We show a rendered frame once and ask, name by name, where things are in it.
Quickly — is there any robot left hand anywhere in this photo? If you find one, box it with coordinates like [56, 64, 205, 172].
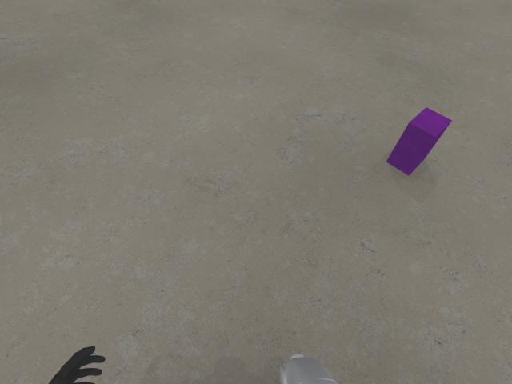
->
[49, 346, 106, 384]

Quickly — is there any carton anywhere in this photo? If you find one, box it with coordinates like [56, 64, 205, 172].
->
[386, 107, 452, 175]

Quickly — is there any robot right thigh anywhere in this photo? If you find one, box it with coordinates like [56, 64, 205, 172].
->
[280, 357, 338, 384]

